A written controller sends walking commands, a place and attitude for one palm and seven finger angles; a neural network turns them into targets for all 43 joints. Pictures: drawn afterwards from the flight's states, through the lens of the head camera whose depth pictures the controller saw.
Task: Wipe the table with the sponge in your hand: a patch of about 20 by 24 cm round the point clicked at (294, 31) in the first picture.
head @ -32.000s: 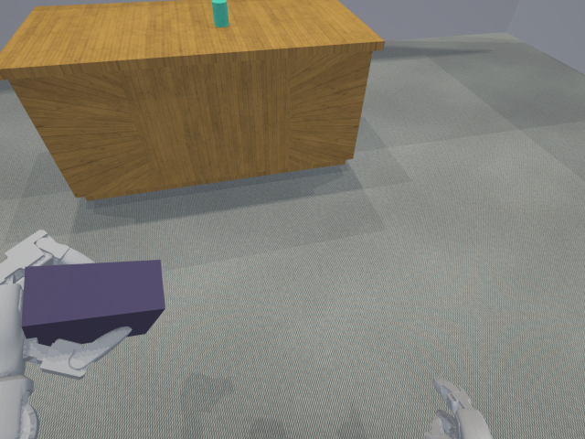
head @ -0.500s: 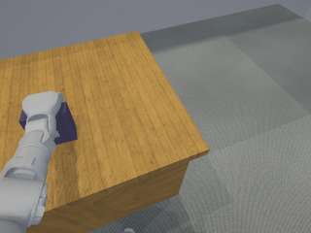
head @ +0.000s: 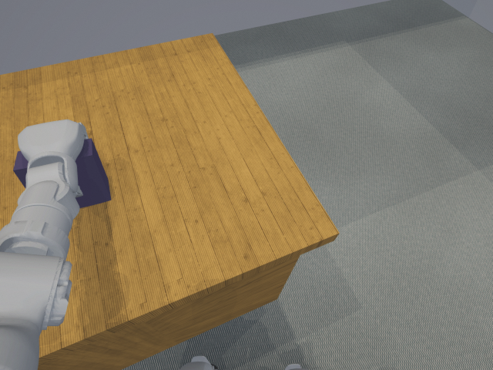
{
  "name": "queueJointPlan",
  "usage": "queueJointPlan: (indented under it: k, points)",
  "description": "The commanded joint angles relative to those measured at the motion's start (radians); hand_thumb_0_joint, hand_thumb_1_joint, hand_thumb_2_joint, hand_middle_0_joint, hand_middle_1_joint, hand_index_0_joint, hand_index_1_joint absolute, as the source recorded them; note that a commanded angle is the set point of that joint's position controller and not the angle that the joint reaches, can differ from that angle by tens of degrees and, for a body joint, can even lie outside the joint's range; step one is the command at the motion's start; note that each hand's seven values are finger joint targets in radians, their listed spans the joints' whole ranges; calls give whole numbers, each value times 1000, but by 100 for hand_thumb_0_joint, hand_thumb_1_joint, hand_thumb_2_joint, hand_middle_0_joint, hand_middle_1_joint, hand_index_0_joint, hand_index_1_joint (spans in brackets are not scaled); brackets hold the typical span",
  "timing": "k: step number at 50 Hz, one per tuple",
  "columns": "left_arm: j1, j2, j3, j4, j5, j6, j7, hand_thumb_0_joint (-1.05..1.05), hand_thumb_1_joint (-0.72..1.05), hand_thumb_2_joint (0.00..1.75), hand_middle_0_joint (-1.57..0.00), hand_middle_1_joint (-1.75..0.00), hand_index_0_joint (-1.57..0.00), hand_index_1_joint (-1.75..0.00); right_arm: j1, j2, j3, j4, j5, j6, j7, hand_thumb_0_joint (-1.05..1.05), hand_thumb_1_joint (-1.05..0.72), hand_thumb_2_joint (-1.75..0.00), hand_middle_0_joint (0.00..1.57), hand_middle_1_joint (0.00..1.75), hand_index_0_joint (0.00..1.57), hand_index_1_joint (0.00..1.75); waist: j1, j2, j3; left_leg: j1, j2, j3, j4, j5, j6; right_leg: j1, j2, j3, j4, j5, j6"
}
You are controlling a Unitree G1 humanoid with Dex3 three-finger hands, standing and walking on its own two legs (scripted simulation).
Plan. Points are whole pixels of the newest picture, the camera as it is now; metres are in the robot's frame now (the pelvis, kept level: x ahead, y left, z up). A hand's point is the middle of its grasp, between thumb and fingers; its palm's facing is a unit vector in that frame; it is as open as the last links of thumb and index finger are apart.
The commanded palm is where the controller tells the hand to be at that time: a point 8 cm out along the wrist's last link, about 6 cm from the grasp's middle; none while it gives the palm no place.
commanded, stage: slide across to the middle lane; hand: left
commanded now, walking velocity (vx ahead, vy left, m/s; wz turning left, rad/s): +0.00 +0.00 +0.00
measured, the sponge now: (71, 184) +0.43 +0.32 +0.00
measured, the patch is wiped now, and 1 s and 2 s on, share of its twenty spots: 0.45 0.50 0.75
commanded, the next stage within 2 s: wipe back along the middle lane in 0.62 s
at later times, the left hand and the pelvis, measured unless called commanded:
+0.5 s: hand (94, 148) +0.48 +0.27 +0.05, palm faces -0.13 +0.02 -0.99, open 9.6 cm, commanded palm +0.47 +0.24 +0.10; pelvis +0.02 +0.00 +0.01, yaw +1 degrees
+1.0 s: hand (116, 155) +0.46 +0.23 +0.04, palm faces -0.10 -0.01 -1.00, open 9.6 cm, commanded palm +0.43 +0.22 +0.08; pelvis +0.05 -0.01 +0.02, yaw +0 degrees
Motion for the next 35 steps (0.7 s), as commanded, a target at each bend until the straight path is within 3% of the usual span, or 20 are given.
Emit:
queueJointPlan:
  k: [1, 2, 5, 7, 10, 16, 20, 22, 25, 28, 30, 32, 34, 35]
  points:
    - [-328, 178, -18, -134, 32, 12, 46, 0, 10, 130, -120, -160, -120, -160, 91, -169, -66, -62, -6, -21, -5, 0, -90, -90, 20, 30, 20, 30, -32, 28, -315, 316, -8, -9, -71, 115, 22, 19, 33, -36, -89, 109, -70]
    - [-322, 154, -25, -151, 24, 11, 48, 0, 10, 130, -120, -160, -120, -160, 91, -162, -69, -66, -6, -21, -2, 0, -90, -90, 20, 30, 20, 30, -25, 33, -340, 333, -7, -8, -74, 120, 21, 28, 34, -39, -92, 109, -69]
    - [-360, 131, -14, -168, -12, 11, 58, 0, 10, 130, -120, -160, -120, -160, 78, -158, -71, -52, -3, -23, -4, 0, -90, -90, 20, 30, 20, 30, -37, 15, -335, 352, 4, -24, -86, 121, 18, 21, 36, -40, -97, 110, -68]
    - [-402, 83, -55, -205, -39, 12, 67, 0, 10, 130, -120, -160, -120, -160, 76, -153, -74, -48, 0, -29, -3, 0, -90, -90, 20, 30, 20, 30, -50, 24, -343, 375, 2, -20, -93, 100, 18, 24, 34, -44, -106, 99, -61]
    - [-432, 73, -46, -188, -67, 28, 74, 0, 10, 130, -120, -160, -120, -160, 60, -152, -71, -25, 5, -37, -7, 0, -90, -90, 20, 30, 20, 30, -55, 10, -302, 376, 6, -34, -120, 58, 18, 26, 32, -42, -120, 82, -62]
    - [-496, -4, -130, -174, -46, 68, 60, 0, 10, 130, -120, -160, -120, -160, 64, -151, -68, 0, 2, -44, -3, 0, -90, -90, 20, 30, 20, 30, -75, 45, -286, 424, 6, -41, -135, 68, 13, 8, 35, -53, -125, 90, -66]
    - [-480, -5, -97, -162, -64, 75, 58, 0, 10, 130, -120, -160, -120, -160, 48, -147, -67, 5, -1, -41, -1, 0, -90, -90, 20, 30, 20, 30, -60, 26, -325, 438, 6, -36, -134, 130, 9, 51, 33, -50, -125, 129, -65]
    - [-461, -54, -135, -163, -61, 82, 57, 0, 10, 130, -120, -160, -120, -160, 49, -140, -68, -5, -3, -37, 5, 0, -90, -90, 20, 30, 20, 30, -58, 25, -337, 455, 7, -28, -125, 170, 7, 54, 34, -58, -123, 151, -63]
    - [-428, 13, -65, -141, -56, 103, 65, 0, 10, 130, -120, -160, -120, -160, 35, -147, -65, -2, -5, -21, 9, 0, -90, -90, 20, 30, 20, 30, -30, 11, -348, 440, 5, -20, -129, 216, 6, 111, 34, -51, -128, 189, -66]
    - [-433, -15, -93, -151, -47, 122, 72, 0, 10, 130, -120, -160, -120, -160, 31, -139, -64, -11, -6, -12, 17, 0, -90, -90, 20, 30, 20, 30, -36, -9, -351, 436, 3, -1, -117, 268, 11, 144, 31, -50, -131, 259, -60]
    - [-405, 43, -33, -136, -42, 135, 79, 0, 10, 130, -120, -160, -120, -160, 22, -147, -63, -10, -7, -3, 17, 0, -90, -90, 20, 30, 20, 30, -17, -22, -354, 415, 1, 1, -118, 303, 10, 184, 28, -43, -123, 310, -63]
    - [-387, -29, -89, -178, -42, 140, 78, 0, 10, 130, -120, -160, -120, -160, 24, -135, -68, -25, -8, 1, 26, 0, -90, -90, 20, 30, 20, 30, -17, 2, -386, 442, -5, 15, -108, 349, 10, 206, 26, -47, -117, 371, -61]
    - [-374, -57, -105, -194, -33, 142, 80, 0, 10, 130, -120, -160, -120, -160, 17, -131, -72, -21, -10, 6, 32, 0, -90, -90, 20, 30, 20, 30, -19, 8, -384, 459, -2, 19, -100, 378, 11, 208, 26, -44, -117, 407, -61]
    - [-358, -57, -83, -211, -46, 138, 80, 0, 10, 130, -120, -160, -120, -160, 9, -129, -73, -23, -10, 7, 32, 0, -90, -90, 20, 30, 20, 30, -7, 3, -399, 463, -1, 11, -99, 412, 9, 225, 27, -43, -110, 433, -66]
